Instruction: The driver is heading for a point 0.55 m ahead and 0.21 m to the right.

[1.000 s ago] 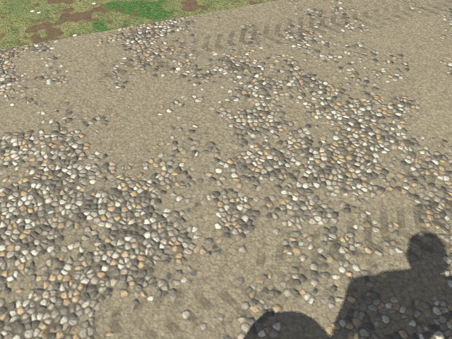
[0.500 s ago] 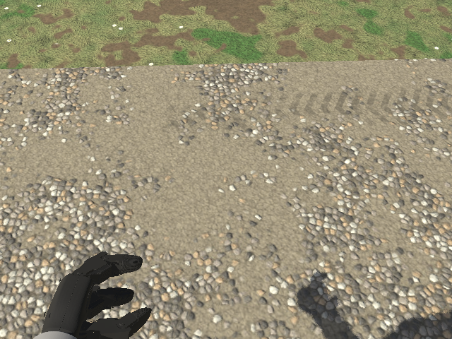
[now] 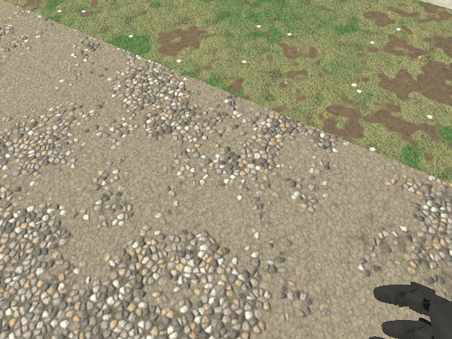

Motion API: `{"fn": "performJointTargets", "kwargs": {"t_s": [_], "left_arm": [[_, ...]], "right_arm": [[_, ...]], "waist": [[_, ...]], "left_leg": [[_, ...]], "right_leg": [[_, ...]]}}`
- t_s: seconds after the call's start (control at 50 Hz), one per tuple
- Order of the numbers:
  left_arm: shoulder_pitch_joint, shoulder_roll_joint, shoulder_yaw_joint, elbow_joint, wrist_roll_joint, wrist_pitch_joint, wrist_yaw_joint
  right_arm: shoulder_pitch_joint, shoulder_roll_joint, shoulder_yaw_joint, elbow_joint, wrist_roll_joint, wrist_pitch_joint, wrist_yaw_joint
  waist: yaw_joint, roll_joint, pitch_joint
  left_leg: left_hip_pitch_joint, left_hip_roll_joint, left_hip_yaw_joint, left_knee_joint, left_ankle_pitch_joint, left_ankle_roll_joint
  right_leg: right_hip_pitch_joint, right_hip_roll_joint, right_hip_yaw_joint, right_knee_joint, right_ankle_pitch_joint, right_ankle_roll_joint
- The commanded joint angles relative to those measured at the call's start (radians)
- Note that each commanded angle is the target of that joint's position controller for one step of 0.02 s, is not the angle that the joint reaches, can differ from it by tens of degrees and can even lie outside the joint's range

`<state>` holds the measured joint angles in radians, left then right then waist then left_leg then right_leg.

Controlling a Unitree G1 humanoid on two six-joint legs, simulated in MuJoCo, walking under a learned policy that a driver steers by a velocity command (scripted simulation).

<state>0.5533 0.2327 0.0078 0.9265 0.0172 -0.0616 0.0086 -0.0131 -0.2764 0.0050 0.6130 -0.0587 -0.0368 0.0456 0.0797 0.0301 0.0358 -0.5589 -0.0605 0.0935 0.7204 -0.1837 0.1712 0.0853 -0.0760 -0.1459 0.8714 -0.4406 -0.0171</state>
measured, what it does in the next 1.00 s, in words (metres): walks ahead, turning right: right foot, then left foot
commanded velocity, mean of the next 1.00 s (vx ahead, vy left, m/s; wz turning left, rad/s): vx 0.62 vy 0.00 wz -0.39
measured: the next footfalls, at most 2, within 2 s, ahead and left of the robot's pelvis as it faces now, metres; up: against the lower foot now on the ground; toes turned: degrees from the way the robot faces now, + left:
right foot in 0.42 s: +0.57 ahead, -0.14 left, +0.00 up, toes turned -21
left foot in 0.82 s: +0.92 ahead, -0.14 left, +0.00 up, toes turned -30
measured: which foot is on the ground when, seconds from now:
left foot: down 0.00-0.42, up 0.44-0.80, down 0.82-1.00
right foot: up 0.00-0.40, down 0.42-0.84, up 0.86-1.00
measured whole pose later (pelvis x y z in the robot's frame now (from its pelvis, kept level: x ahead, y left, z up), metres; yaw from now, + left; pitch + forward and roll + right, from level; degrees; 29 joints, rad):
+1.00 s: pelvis +0.74 -0.14 +0.03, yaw -28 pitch +1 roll +0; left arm 0.17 0.27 0.05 0.78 -0.01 0.03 0.03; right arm 0.14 -0.21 -0.01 0.75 -0.03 -0.05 0.00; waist -0.01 -0.01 0.04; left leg -0.44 -0.07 0.01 0.47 -0.06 0.06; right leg -0.48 0.02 0.10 1.14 -0.50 0.05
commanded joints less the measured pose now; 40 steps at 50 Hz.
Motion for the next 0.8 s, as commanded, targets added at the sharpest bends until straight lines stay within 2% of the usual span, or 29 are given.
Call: {"fn": "performJointTargets", "kwargs": {"t_s": [0.02,0.04,0.06,0.08,0.1,0.12,0.14,0.2,0.28,0.3,0.34,0.36,0.38,0.4,0.42,0.44,0.46,0.48,0.5,0.52,0.54,0.56,0.58,0.62,0.66,0.7,0.74,0.78,0.8], "left_arm": [[-0.161,0.211,0.048,-0.188,-0.037,-0.026,0.005],[-0.183,0.169,0.039,-0.192,-0.036,-0.030,-0.002],[-0.178,0.141,0.033,-0.167,-0.025,-0.021,-0.008],[-0.144,0.119,0.032,-0.140,-0.014,-0.001,-0.018],[-0.100,0.099,0.030,-0.122,-0.006,0.021,-0.030],[-0.111,0.090,0.033,-0.116,-0.002,0.036,-0.038],[-0.150,0.076,0.034,-0.125,0.000,0.047,-0.045],[-0.324,0.056,0.030,-0.182,-0.008,0.051,-0.059],[-0.461,0.053,0.015,-0.232,-0.012,0.036,-0.082],[-0.471,0.059,0.013,-0.236,-0.010,0.035,-0.087],[-0.425,0.095,0.021,-0.224,-0.008,0.038,-0.089],[-0.339,0.127,0.031,-0.202,-0.009,0.043,-0.085],[-0.187,0.169,0.049,-0.163,-0.008,0.048,-0.078],[0.032,0.221,0.077,-0.100,-0.004,0.052,-0.065],[0.149,0.253,0.104,-0.060,-0.006,0.049,-0.042],[0.037,0.301,0.112,-0.053,-0.013,0.051,-0.024],[-0.034,0.383,0.127,-0.111,0.014,0.046,-0.020],[-0.106,0.309,0.122,-0.154,0.008,0.044,-0.011],[-0.164,0.237,0.100,-0.147,0.004,0.042,-0.004],[-0.212,0.196,0.086,-0.148,-0.001,0.035,-0.005],[-0.302,0.099,0.051,-0.216,-0.020,-0.013,-0.033],[-0.339,0.121,0.051,-0.212,-0.024,-0.033,-0.041],[-0.353,0.144,0.056,-0.205,-0.035,-0.042,-0.038],[-0.311,0.170,0.065,-0.181,-0.035,-0.046,-0.012],[-0.252,0.172,0.068,-0.164,-0.037,-0.024,0.020],[-0.175,0.171,0.069,-0.142,-0.042,0.003,0.041],[-0.155,0.154,0.068,-0.135,-0.037,0.022,0.050],[-0.185,0.140,0.068,-0.145,-0.021,0.029,0.052],[-0.234,0.140,0.069,-0.160,-0.017,0.031,0.051]], "right_arm": [[0.421,-0.255,-0.111,0.067,0.006,-0.006,-0.049],[0.376,-0.210,-0.096,0.101,0.010,-0.022,-0.051],[0.341,-0.157,-0.087,0.118,0.009,-0.039,-0.045],[0.312,-0.121,-0.077,0.125,0.011,-0.052,-0.047],[0.317,-0.093,-0.068,0.136,0.020,-0.063,-0.047],[0.325,-0.067,-0.062,0.153,0.028,-0.076,-0.043],[0.331,-0.065,-0.062,0.170,0.042,-0.088,-0.040],[0.352,-0.051,-0.058,0.197,0.043,-0.104,-0.034],[0.380,-0.071,-0.051,0.219,0.048,-0.109,-0.048],[0.387,-0.091,-0.052,0.222,0.049,-0.110,-0.057],[0.396,-0.152,-0.063,0.220,0.048,-0.100,-0.081],[0.378,-0.186,-0.072,0.211,0.041,-0.085,-0.095],[0.336,-0.217,-0.082,0.196,0.033,-0.066,-0.104],[0.267,-0.237,-0.090,0.172,0.022,-0.047,-0.105],[0.231,-0.217,-0.092,0.174,0.029,-0.035,-0.089],[0.229,-0.035,-0.043,0.125,0.012,-0.056,-0.065],[0.400,-0.025,-0.025,0.044,0.050,-0.073,-0.063],[0.351,-0.078,-0.019,0.057,0.038,-0.090,-0.067],[0.324,-0.101,-0.024,0.070,0.039,-0.091,-0.067],[0.305,-0.092,-0.024,0.074,0.025,-0.079,-0.069],[0.271,-0.146,-0.058,0.062,0.103,-0.084,-0.065],[0.283,-0.148,-0.063,0.059,0.104,-0.069,-0.067],[0.268,-0.129,-0.061,0.045,0.087,-0.059,-0.072],[0.160,-0.056,-0.044,0.004,0.054,-0.060,-0.078],[0.093,0.002,-0.025,-0.002,0.046,-0.064,-0.068],[0.034,-0.006,-0.028,-0.004,0.057,-0.071,-0.050],[-0.016,-0.030,-0.035,-0.021,0.058,-0.078,-0.030],[0.032,-0.075,-0.056,-0.007,0.045,-0.092,-0.017],[0.129,-0.086,-0.065,0.026,0.037,-0.101,-0.016]], "waist": [[-0.238,-0.019,-0.338],[-0.177,-0.009,-0.146],[-0.130,-0.072,-0.056],[-0.087,-0.073,-0.028],[-0.059,-0.018,-0.024],[-0.045,-0.020,-0.005],[-0.040,-0.004,0.027],[-0.059,0.016,0.093],[-0.069,-0.006,0.107],[-0.064,-0.006,0.095],[-0.025,0.045,0.027],[0.029,0.079,-0.025],[0.113,0.099,-0.094],[0.219,0.094,-0.173],[0.269,-0.025,-0.171],[0.103,-0.309,-0.059],[-0.014,-0.306,-0.326],[-0.002,-0.087,-0.284],[-0.056,0.044,-0.100],[-0.102,0.104,-0.024],[-0.101,0.117,-0.045],[-0.141,0.087,-0.024],[-0.152,0.053,-0.002],[-0.119,0.027,0.006],[-0.061,-0.022,-0.062],[0.000,-0.062,-0.123],[0.019,-0.105,-0.122],[-0.021,-0.127,-0.129],[-0.085,-0.130,-0.153]], "left_leg": [[0.927,0.434,-0.764,-0.381,-0.208,0.090],[0.738,0.408,-0.622,-0.410,-0.120,0.086],[0.590,0.366,-0.512,-0.444,-0.036,0.061],[0.487,0.320,-0.402,-0.483,-0.019,0.029],[0.414,0.315,-0.348,-0.521,-0.020,0.019],[0.408,0.297,-0.292,-0.545,0.016,0.002],[0.394,0.286,-0.235,-0.578,0.034,-0.014],[0.399,0.210,-0.015,-0.627,0.287,-0.085],[0.453,0.177,0.153,-0.643,0.600,-0.139],[0.494,0.186,0.174,-0.625,0.769,-0.154],[0.604,0.221,0.190,-0.496,1.148,-0.178],[0.636,0.244,0.184,-0.379,1.307,-0.184],[0.620,0.265,0.172,-0.186,1.399,-0.181],[0.533,0.282,0.143,0.097,1.362,-0.168],[0.394,0.172,0.156,0.537,0.827,-0.163],[0.008,-0.022,0.088,0.925,-0.315,-0.175],[-0.192,-0.026,-0.140,1.077,-0.346,-0.180],[-0.235,0.028,-0.180,1.006,-0.251,-0.164],[-0.213,0.075,-0.161,0.901,-0.187,-0.165],[-0.145,0.114,-0.148,0.815,-0.174,-0.173],[-0.076,0.120,-0.207,0.800,-0.197,-0.178],[-0.032,0.160,-0.206,0.712,-0.173,-0.185],[0.006,0.174,-0.177,0.578,-0.160,-0.192],[0.051,0.132,-0.094,0.321,-0.060,-0.210],[0.099,0.073,-0.052,0.053,0.155,-0.223],[0.102,0.027,-0.046,-0.122,0.351,-0.229],[0.106,0.015,-0.058,-0.210,0.408,-0.213],[0.156,-0.004,-0.064,-0.255,0.381,-0.173],[0.240,-0.008,-0.056,-0.308,0.431,-0.149]], "right_leg": [[-0.835,0.044,0.251,0.692,0.103,-0.082],[-0.841,0.011,0.219,0.620,0.158,-0.078],[-0.798,-0.031,0.222,0.542,0.181,-0.073],[-0.727,-0.051,0.232,0.500,0.197,-0.069],[-0.672,-0.063,0.231,0.475,0.203,-0.059],[-0.688,-0.075,0.236,0.448,0.206,-0.057],[-0.728,-0.087,0.229,0.415,0.217,-0.052],[-0.818,-0.073,0.163,0.282,0.372,-0.055],[-0.737,-0.009,0.023,-0.011,0.558,-0.099],[-0.687,0.027,-0.016,-0.078,0.587,-0.117],[-0.575,0.106,-0.072,-0.133,0.570,-0.145],[-0.483,0.142,-0.082,-0.130,0.505,-0.156],[-0.331,0.174,-0.069,-0.117,0.425,-0.176],[-0.121,0.176,-0.007,-0.131,0.340,-0.217],[0.025,0.135,0.106,-0.286,0.370,-0.274],[0.113,0.010,0.316,-0.203,0.792,-0.283],[0.325,-0.203,0.772,-0.369,0.813,-0.489],[0.235,-0.229,0.859,-0.519,0.638,-0.465],[0.016,-0.211,0.745,-0.553,0.640,-0.413],[-0.158,-0.183,0.640,-0.555,0.757,-0.370],[-0.270,-0.163,0.633,-0.586,0.720,-0.348],[-0.358,-0.125,0.546,-0.594,0.749,-0.314],[-0.438,-0.070,0.454,-0.606,0.803,-0.285],[-0.491,0.035,0.300,-0.584,1.034,-0.220],[-0.415,0.106,0.211,-0.536,1.033,-0.149],[-0.270,0.089,0.223,-0.504,0.960,-0.107],[-0.200,0.052,0.266,-0.469,0.870,-0.089],[-0.154,0.032,0.304,-0.367,0.899,-0.074],[-0.149,0.040,0.297,-0.266,0.952,-0.055]]}}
